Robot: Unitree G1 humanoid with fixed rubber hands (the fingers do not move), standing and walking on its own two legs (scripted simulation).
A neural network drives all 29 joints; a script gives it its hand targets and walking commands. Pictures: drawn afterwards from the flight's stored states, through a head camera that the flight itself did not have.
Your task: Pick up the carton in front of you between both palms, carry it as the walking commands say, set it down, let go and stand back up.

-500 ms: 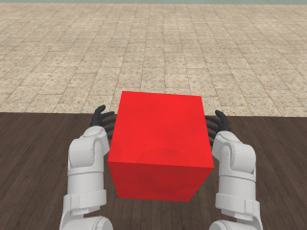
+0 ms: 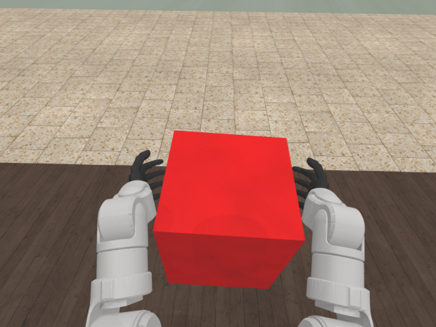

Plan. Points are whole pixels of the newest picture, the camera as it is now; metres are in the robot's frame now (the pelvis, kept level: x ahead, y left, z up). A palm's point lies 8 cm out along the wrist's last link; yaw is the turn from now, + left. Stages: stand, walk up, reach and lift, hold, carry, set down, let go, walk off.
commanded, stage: carry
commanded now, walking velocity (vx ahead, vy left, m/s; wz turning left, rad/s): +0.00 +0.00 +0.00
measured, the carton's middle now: (224, 214) +0.33 +0.00 +0.04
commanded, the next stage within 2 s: none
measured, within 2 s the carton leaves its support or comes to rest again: neither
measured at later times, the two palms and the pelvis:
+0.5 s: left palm (139, 187) +0.34 +0.16 +0.10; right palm (307, 195) +0.34 -0.15 +0.09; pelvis +0.01 +0.01 +0.00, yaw +0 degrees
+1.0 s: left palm (147, 185) +0.33 +0.14 +0.12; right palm (320, 194) +0.33 -0.17 +0.10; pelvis +0.01 -0.01 +0.00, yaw +0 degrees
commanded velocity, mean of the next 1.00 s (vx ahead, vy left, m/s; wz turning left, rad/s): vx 0.00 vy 0.00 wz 0.00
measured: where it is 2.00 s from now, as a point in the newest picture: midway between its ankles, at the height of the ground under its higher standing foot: outside the picture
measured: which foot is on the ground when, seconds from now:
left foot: down 0.00-1.00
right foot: down 0.00-1.00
